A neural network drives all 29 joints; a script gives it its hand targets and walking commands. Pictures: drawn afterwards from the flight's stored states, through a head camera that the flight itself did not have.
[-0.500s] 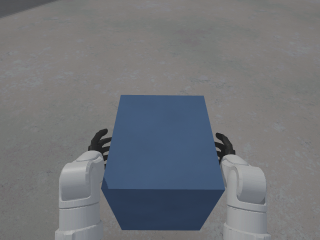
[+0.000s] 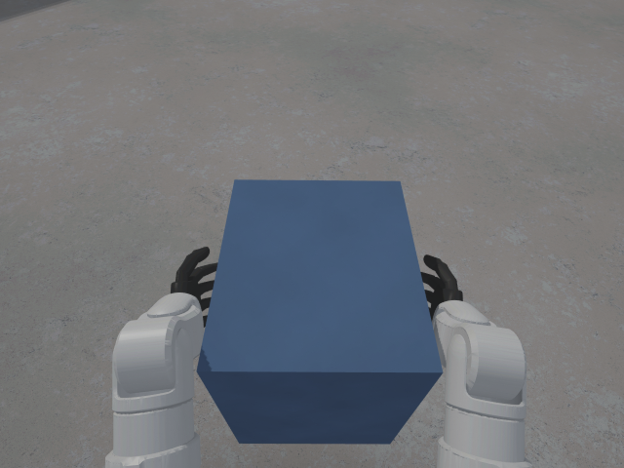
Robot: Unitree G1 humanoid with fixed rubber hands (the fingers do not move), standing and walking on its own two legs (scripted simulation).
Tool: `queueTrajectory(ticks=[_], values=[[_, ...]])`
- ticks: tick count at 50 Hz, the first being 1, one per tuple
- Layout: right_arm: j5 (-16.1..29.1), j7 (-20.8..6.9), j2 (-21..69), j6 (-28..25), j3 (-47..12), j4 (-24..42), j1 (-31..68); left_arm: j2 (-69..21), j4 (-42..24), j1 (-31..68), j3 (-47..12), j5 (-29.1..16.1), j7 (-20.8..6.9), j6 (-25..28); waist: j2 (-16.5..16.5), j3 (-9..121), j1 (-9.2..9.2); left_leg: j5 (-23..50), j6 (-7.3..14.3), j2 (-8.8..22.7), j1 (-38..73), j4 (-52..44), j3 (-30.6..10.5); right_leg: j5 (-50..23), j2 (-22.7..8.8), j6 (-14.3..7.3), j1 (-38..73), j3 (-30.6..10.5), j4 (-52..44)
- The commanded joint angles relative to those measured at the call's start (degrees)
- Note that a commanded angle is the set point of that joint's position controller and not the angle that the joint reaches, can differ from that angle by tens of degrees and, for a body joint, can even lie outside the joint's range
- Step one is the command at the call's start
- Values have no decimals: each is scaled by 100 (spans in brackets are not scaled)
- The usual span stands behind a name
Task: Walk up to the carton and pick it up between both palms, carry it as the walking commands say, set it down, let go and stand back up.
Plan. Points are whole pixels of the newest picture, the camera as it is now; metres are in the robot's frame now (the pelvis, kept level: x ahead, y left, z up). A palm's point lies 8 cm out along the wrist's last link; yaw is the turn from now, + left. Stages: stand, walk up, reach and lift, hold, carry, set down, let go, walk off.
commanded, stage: carry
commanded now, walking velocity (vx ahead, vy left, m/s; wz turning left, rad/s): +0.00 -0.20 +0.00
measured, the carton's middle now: (316, 318) +0.30 +0.00 +0.02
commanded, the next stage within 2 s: none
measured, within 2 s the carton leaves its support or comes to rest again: neither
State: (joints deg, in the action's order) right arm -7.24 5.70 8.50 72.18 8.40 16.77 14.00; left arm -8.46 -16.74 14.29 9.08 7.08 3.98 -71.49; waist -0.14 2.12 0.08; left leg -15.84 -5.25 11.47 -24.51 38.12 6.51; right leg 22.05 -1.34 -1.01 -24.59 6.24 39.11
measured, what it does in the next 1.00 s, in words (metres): steps to the right: left foot, then right foot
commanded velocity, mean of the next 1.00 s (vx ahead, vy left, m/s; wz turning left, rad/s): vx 0.00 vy -0.20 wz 0.00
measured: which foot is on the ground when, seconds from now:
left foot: down 0.00-0.02, up 0.04-0.50, down 0.52-0.78, up 0.80-1.00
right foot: down 0.00-0.54, up 0.56-0.74, down 0.76-1.00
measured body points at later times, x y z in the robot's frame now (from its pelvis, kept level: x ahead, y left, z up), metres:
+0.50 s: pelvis -0.04 -0.11 +0.00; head -0.02 -0.10 +0.44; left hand +0.24 +0.06 +0.07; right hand +0.26 -0.24 +0.07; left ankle -0.04 +0.01 -0.72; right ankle +0.03 -0.11 -0.72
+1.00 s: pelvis -0.05 -0.23 +0.01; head -0.01 -0.24 +0.46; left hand +0.24 -0.07 +0.08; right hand +0.25 -0.38 +0.07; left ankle -0.10 -0.09 -0.67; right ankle -0.02 -0.28 -0.72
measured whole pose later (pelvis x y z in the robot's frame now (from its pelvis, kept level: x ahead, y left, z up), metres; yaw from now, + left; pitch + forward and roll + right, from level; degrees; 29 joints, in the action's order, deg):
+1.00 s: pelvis -0.05 -0.23 +0.01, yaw +3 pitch +4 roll +3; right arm -6.9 6.0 8.3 72.3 8.1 20.8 13.2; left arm -8.4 -19.1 13.8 8.0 6.5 3.8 -70.6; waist 1.4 0.0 0.0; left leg -32.9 -3.3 3.2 -26.0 56.4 5.5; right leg 16.9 -1.7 -5.5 -24.7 7.2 37.4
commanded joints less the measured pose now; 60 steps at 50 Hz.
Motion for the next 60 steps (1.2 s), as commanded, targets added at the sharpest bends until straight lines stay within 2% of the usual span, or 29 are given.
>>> queueTrajectory(ticks=[1,4,6,11,13,14,16,19,22,23,24,25,26,27,29,32,33,34,36,37,38,39,43,48,53,56,58,59,60], values=[[2497,-1428,4962,-157,-4377,1153,3382,-5224,-928,3128,-4380,-2610,-1286,96,1509,2421,-18,-2548,174,-824,-1160,2258,21,-3692,-1971,-772,2240,-1915,-1618],[2697,-1433,5289,-201,-4479,1313,3780,-5367,-1056,3243,-4346,-2597,-1327,133,804,2037,58,-1709,275,-622,-1041,3008,-263,-1409,-1446,-699,1624,-1100,-1881],[2583,-1376,5187,-166,-4514,1162,3471,-5345,-782,2873,-4189,-2584,-1394,64,805,1835,50,-1353,298,-712,-1305,2901,-228,-1707,-1345,-468,1843,-1136,-1919],[2653,-1295,5057,-129,-4514,1292,3434,-5021,-1067,2820,-4139,-2596,-1358,128,1262,2267,90,-1555,324,-820,-1104,2205,47,-3293,-1448,-957,2415,-1264,-1642],[2780,-1355,5083,-152,-4550,1353,3668,-5128,-1035,2884,-4227,-2583,-1329,126,1099,2160,101,-1431,269,-777,-984,2096,-38,-2756,-1507,-868,2204,-1512,-1850],[2661,-1368,5085,-131,-4395,1104,3298,-5262,-1147,3194,-4390,-2722,-1325,86,553,2228,104,-1407,343,-833,-943,2030,11,-2795,-1567,-982,2104,-1589,-1858],[2658,-1407,5089,-55,-4332,949,3127,-5151,-970,2810,-4293,-2552,-1299,32,708,2170,92,-1298,373,-804,-407,1294,44,-2466,-1379,-950,1947,-1140,-1799],[2595,-1491,4949,-41,-4213,769,3003,-5146,-900,2887,-4419,-2538,-1255,-11,490,2115,38,-1065,524,-859,575,894,154,-716,-1369,-631,808,-1171,-2365],[2665,-1497,5062,-34,-4150,758,3349,-5160,-1252,3588,-4532,-2703,-1277,1,763,2123,-84,-297,632,-897,1087,-426,312,-1039,-983,-90,799,-599,-2240],[2735,-1524,5040,-34,-4261,914,3469,-5134,-1024,3211,-4503,-2584,-1250,-48,600,2003,-147,87,768,-683,1618,-998,107,-874,-920,176,432,-330,-2087],[2741,-1542,4983,-44,-4203,857,3499,-5144,-1084,3393,-4498,-2541,-1244,-23,-290,1936,-194,-322,1093,137,2005,-1480,-1129,-564,-580,354,-95,-21,-1305],[2706,-1557,5081,24,-4113,534,3317,-5092,-896,3299,-4461,-2431,-1234,-96,-1912,1760,-190,-570,1680,1559,1868,-2141,-3377,340,-227,364,-869,-211,262],[2496,-1564,5081,45,-4049,319,2696,-5174,-658,3054,-4395,-2351,-1292,-139,-2084,1502,-190,-620,2061,2133,1421,-2258,-3649,977,-172,284,-1218,-832,1758],[2467,-1543,5222,10,-4112,377,3002,-5127,-748,3371,-4431,-2474,-1338,-70,-1596,1398,-140,-1138,2014,2018,853,-2264,-3268,783,-387,205,-1051,-1410,2465],[2623,-1522,5287,-64,-4145,724,3519,-5150,-1068,3809,-4458,-2593,-1270,55,-831,1380,-28,-78,1242,1193,675,-1839,-1921,270,-236,116,-736,-1075,1896],[2554,-1450,5180,-116,-4191,1006,3433,-5321,-895,3437,-4487,-2792,-1271,72,-769,1763,-40,4319,936,766,1663,-836,-1128,450,98,137,-436,-340,308],[2507,-1425,5264,-84,-4116,744,3155,-5181,-919,3429,-4438,-2743,-1254,49,-1427,1823,-98,5152,937,691,1901,-679,-1086,525,312,212,-384,-64,-26],[2480,-1404,5139,-108,-4162,946,3065,-5254,-757,2967,-4357,-2591,-1237,52,-1430,2027,-62,5108,837,741,2092,-538,-1017,271,256,218,-108,-41,-549],[2539,-1355,5129,-128,-4300,1148,3206,-5130,-1165,3096,-4357,-2661,-1233,103,-1157,2503,-50,4109,485,428,1447,29,-666,-1049,-71,182,1240,-268,-1672],[2431,-1332,4969,-168,-4306,1334,3050,-5197,-1254,3113,-4507,-2718,-1232,132,-295,2776,-61,2613,230,200,596,590,-391,-2951,-619,62,2315,-670,-1469],[2529,-1334,4967,-184,-4415,1603,3368,-5063,-1422,3140,-4430,-2726,-1266,162,1327,2613,-44,-1211,91,-433,-923,1485,147,-5649,-1642,-373,3041,-1617,-1261],[2607,-1354,5152,-174,-4424,1428,3484,-5204,-1489,3504,-4486,-2785,-1255,157,1814,2697,-15,-2555,129,-612,-1221,2344,24,-6444,-1989,-768,3026,-1558,-953],[2578,-1400,5261,-97,-4373,994,2888,-5307,-1185,2846,-4392,-2555,-1231,89,682,2336,59,-2111,235,-558,-1100,2359,-87,-5259,-1526,-799,2601,-1109,-927],[2636,-1331,5028,-144,-4455,1300,3060,-5060,-1373,2792,-4337,-2640,-1291,94,1285,2240,106,-1544,209,-884,-1078,2145,175,-4635,-1359,-820,2643,-1203,-1273],[2684,-1393,5129,-50,-4338,1088,3225,-5175,-1400,3252,-4499,-2735,-1299,38,750,2328,74,-1127,398,-850,-147,981,49,-3132,-1385,-1008,1903,-1237,-1468],[2682,-1458,5036,-50,-4295,1028,3107,-5101,-1364,3145,-4487,-2549,-1238,46,795,2562,-21,-349,472,-939,667,-319,256,-2554,-1285,-737,1674,-999,-1439],[2783,-1488,5040,-18,-4244,931,3147,-5099,-1250,3114,-4478,-2539,-1193,-15,-36,2334,-163,241,777,-148,1691,-1184,-659,-1508,-794,-328,442,-514,-873],[2632,-1515,4943,9,-4145,708,2920,-5084,-1216,3218,-4502,-2536,-1210,-28,-1144,2198,-185,802,1314,1127,1930,-1727,-2519,-993,-355,28,-293,-139,-47],[2676,-1556,5014,-40,-4120,787,2988,-5180,-1207,3352,-4551,-2514,-1209,-10,-2142,2075,-201,1689,1846,2035,2056,-1895,-3529,961,13,191,-1156,-396,1177]])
